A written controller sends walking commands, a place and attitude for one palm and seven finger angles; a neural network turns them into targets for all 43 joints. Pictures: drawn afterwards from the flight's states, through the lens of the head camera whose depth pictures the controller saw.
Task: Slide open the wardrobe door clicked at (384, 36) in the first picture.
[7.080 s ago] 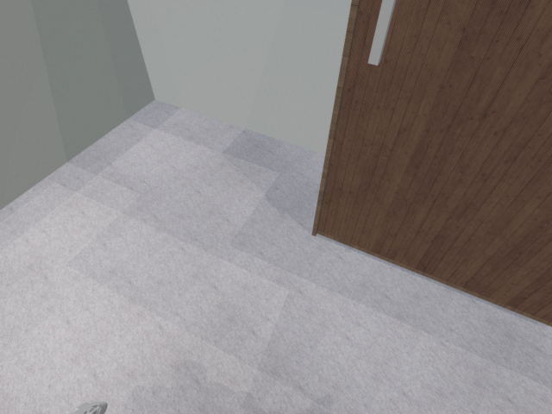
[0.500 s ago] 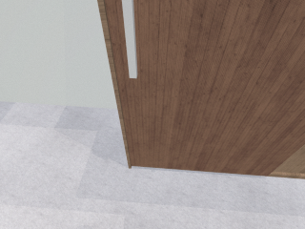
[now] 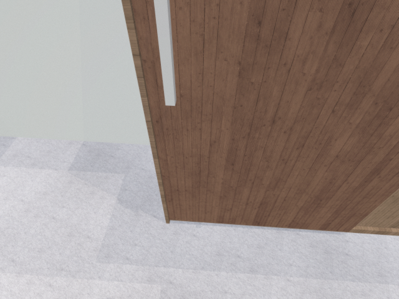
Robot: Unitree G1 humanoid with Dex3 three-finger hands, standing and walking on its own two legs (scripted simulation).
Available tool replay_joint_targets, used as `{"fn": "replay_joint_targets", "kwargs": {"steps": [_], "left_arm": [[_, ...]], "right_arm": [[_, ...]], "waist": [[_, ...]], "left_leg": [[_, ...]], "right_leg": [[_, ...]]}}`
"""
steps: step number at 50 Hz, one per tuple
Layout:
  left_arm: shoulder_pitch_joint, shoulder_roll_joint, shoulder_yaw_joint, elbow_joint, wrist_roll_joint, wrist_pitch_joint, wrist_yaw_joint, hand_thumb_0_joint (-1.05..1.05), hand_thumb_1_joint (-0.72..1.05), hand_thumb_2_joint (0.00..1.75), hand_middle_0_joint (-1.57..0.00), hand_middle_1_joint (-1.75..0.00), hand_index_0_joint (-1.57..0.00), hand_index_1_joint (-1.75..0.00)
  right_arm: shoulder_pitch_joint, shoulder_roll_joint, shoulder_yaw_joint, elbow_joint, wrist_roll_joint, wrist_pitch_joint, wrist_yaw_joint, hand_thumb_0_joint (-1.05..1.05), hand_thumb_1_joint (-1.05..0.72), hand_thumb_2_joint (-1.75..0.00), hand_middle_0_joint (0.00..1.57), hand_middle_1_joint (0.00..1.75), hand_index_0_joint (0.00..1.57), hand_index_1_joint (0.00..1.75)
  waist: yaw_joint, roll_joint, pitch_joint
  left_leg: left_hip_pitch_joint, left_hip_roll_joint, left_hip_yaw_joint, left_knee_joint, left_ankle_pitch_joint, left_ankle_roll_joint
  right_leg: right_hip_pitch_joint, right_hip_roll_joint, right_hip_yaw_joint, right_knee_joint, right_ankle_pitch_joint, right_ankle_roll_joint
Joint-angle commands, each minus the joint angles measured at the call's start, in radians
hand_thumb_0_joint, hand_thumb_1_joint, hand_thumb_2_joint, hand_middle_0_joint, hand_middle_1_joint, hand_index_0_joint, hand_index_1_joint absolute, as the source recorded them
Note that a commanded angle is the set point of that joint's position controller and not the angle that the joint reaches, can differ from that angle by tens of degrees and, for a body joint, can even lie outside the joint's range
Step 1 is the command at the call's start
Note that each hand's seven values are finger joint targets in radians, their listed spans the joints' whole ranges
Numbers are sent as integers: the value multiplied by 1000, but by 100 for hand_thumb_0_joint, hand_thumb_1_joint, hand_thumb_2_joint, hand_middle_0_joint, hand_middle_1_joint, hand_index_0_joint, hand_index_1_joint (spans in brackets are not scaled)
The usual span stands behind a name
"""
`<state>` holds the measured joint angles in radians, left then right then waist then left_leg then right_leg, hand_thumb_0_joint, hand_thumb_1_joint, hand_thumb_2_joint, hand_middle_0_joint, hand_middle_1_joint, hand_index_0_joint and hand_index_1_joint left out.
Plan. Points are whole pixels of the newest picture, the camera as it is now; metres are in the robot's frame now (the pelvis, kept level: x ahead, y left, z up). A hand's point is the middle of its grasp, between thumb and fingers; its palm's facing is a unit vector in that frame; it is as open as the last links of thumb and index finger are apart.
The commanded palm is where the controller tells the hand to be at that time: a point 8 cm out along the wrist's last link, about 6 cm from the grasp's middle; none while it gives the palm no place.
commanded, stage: shuffle to correct the standing spot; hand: left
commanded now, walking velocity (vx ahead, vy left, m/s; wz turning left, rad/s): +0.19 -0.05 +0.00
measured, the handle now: (167, 38) +0.59 +0.11 +0.24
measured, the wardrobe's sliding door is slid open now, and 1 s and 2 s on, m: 0.00 0.00 0.00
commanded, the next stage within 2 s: come to a stop and stand still in 0.32 s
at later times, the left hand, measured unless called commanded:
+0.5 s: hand out of the picture +0.09 +0.17 -0.19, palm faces +0.04 -0.99 -0.14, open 7.4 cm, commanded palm none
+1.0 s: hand (141, 274) +0.22 +0.16 -0.19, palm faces +0.09 -0.99 -0.14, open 7.4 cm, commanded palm none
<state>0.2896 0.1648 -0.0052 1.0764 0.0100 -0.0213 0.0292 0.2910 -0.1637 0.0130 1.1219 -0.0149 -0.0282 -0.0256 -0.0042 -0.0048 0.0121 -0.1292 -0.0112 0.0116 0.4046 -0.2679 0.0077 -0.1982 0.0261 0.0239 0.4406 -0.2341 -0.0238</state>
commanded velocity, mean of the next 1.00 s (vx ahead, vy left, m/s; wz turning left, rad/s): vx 0.01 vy -0.01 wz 0.00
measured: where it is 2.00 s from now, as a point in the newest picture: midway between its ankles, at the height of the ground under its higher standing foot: outside the picture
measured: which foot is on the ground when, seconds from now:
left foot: down 0.00-0.64, up 0.66-0.88, down 0.90-1.00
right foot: down 0.00-0.32, up 0.34-0.62, down 0.64-0.90, up 0.92-1.00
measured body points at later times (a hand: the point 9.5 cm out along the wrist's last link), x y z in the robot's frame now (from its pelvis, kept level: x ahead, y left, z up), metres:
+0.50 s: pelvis +0.10 +0.00 -0.01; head +0.13 +0.02 +0.44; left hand +0.09 +0.22 -0.18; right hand +0.05 -0.21 -0.15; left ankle -0.02 +0.10 -0.74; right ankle +0.12 -0.12 -0.67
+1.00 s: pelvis +0.13 -0.01 -0.02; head +0.16 +0.02 +0.43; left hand +0.21 +0.21 -0.18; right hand +0.21 -0.25 -0.14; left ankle +0.14 +0.08 -0.74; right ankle +0.20 -0.15 -0.70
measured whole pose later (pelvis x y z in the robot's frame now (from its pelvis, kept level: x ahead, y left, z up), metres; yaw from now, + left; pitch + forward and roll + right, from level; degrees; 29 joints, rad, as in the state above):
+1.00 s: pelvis +0.13 -0.01 -0.02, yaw +3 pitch +0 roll +0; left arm 0.15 0.18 0.05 0.94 0.02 0.06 0.02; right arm 0.21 -0.15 -0.04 0.95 -0.03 0.00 -0.02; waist -0.01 -0.08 0.06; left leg -0.30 0.00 0.08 0.62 -0.32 0.05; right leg -0.52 -0.03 0.01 0.92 -0.36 0.01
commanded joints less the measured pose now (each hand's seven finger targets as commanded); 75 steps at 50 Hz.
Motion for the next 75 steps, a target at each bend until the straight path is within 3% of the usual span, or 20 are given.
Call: {"fn": "replay_joint_targets", "kwargs": {"steps": [1,11,14,17,20,27,30,32,35,42,44,45,46,48,56,58,61,69,73,75], "left_arm": [[71,87,31,-44,10,3,-8,0,90,90,-20,-30,-20,-30],[233,121,69,-10,6,-23,-3,0,90,90,-20,-30,-20,-30],[197,104,70,-16,9,-21,-1,0,90,90,-20,-30,-20,-30],[5,39,43,-101,12,-32,-5,0,90,90,-20,-30,-20,-30],[-41,19,57,-113,13,-18,-22,0,90,90,-20,-30,-20,-30],[-15,1,48,-116,2,10,-33,0,90,90,-20,-30,-20,-30],[155,155,79,-80,11,-8,-12,0,90,90,-20,-30,-20,-30],[213,245,98,-77,17,-9,7,0,90,90,-20,-30,-20,-30],[19,192,92,-137,14,12,19,0,90,90,-20,-30,-20,-30],[-143,191,98,-205,23,49,12,0,90,90,-20,-30,-20,-30],[-151,114,82,-229,6,69,0,0,90,90,-20,-30,-20,-30],[-154,66,77,-246,-4,79,-3,0,90,90,-20,-30,-20,-30],[-165,85,75,-245,10,86,4,0,90,90,-20,-30,-20,-30],[-58,80,83,-194,21,73,-8,0,90,90,-20,-30,-20,-30],[16,42,33,-106,6,7,-1,0,90,90,-20,-30,-20,-30],[47,92,30,-75,3,-7,8,0,90,90,-20,-30,-20,-30],[37,73,17,-46,3,-9,8,0,90,90,-20,-30,-20,-30],[60,69,7,3,1,-1,8,0,90,90,-20,-30,-20,-30],[125,87,0,38,24,-25,45,0,90,90,-20,-30,-20,-30],[51,119,9,-29,9,-21,29,0,90,90,-20,-30,-20,-30]], "right_arm": [[78,-106,-23,-26,-6,4,-4,0,-90,-90,20,30,20,30],[75,-44,-22,-71,-2,-27,-8,0,-90,-90,20,30,20,30],[109,-27,-23,-54,2,-36,-4,0,-90,-90,20,30,20,30],[427,-133,-43,58,-20,-33,-27,0,-90,-90,20,30,20,30],[326,-103,-29,12,-25,-40,-33,0,-90,-90,20,30,20,30],[162,-114,-29,-30,-13,-30,-40,0,-90,-90,20,30,20,30],[149,-164,-69,-54,12,-14,-26,0,-90,-90,20,30,20,30],[272,-48,-71,-52,22,1,-20,0,-90,-90,20,30,20,30],[145,-29,-75,-86,22,31,-24,0,-90,-90,20,30,20,30],[193,-9,-71,-92,0,48,5,0,-90,-90,20,30,20,30],[197,-81,-80,-115,-9,35,4,0,-90,-90,20,30,20,30],[100,-160,-90,-176,-26,30,-2,0,-90,-90,20,30,20,30],[8,-171,-90,-211,-29,27,-4,0,-90,-90,20,30,20,30],[-113,-136,-75,-234,-23,14,-11,0,-90,-90,20,30,20,30],[15,-98,-66,-139,-1,1,-14,0,-90,-90,20,30,20,30],[7,-69,-55,-138,10,-8,-10,0,-90,-90,20,30,20,30],[-6,-74,-54,-102,8,1,-7,0,-90,-90,20,30,20,30],[7,-61,-32,-27,7,10,1,0,-90,-90,20,30,20,30],[-51,-116,-28,-77,7,-6,10,0,-90,-90,20,30,20,30],[45,-76,-28,-97,-4,7,15,0,-90,-90,20,30,20,30]], "waist": [[8,20,129],[36,-168,71],[-6,-67,72],[-129,295,98],[-70,56,168],[28,164,121],[94,67,-13],[73,-194,-173],[47,-271,-135],[-40,-148,-72],[-55,101,13],[-46,345,92],[-28,305,127],[52,129,70],[2,73,-45],[-12,-5,-54],[-15,-98,-54],[-3,-17,69],[28,39,99],[-30,103,50]], "left_leg": [[-132,122,-110,-115,-246,44],[-304,30,59,250,-118,15],[-145,52,66,85,-89,22],[346,425,-344,-73,755,217],[220,411,-237,-79,713,227],[-15,228,38,-21,842,93],[-44,162,32,212,578,34],[-221,-48,55,660,-334,-8],[-257,34,-58,849,-395,-2],[-37,18,75,299,-109,-24],[-42,144,-125,-59,-164,30],[-278,351,-396,-269,-303,120],[-419,385,-445,-306,-312,173],[-348,276,-251,-212,-176,150],[47,197,-69,26,489,87],[-12,132,-19,20,355,22],[25,132,-9,-25,238,14],[-17,120,-17,-108,46,6],[-94,135,3,87,194,-14],[-112,100,-20,37,-65,-1]], "right_leg": [[-69,-77,94,-55,-239,-39],[159,-240,305,-91,78,-171],[62,-215,207,-1,199,-166],[-527,1,-85,626,-315,-25],[-595,-92,-22,775,-255,-21],[-134,-40,-156,248,52,-7],[149,-89,-123,69,466,-18],[345,-436,183,97,1247,-196],[74,-462,221,10,780,-260],[-276,-339,97,-55,9,-115],[-396,-172,-21,155,-273,-17],[-368,-40,-88,389,-305,41],[-299,-55,16,536,-266,28],[-264,-51,31,636,-137,30],[-15,-78,-23,-108,86,45],[59,-173,59,-62,423,6],[21,-149,54,-63,316,0],[-52,-135,62,-156,3,2],[-64,-164,70,-106,251,3],[-119,-144,80,-75,-185,-37]]}}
